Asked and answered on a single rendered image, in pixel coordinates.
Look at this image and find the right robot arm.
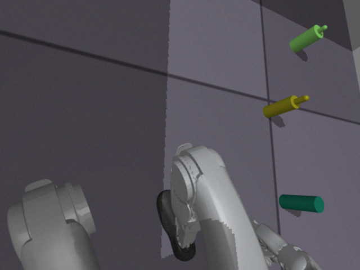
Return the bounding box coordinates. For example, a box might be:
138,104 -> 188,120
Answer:
277,245 -> 322,270

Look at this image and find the right robot foot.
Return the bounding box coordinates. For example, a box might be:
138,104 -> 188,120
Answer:
156,190 -> 196,262

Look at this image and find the right robot hand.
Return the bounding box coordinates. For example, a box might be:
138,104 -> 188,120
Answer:
250,218 -> 289,266

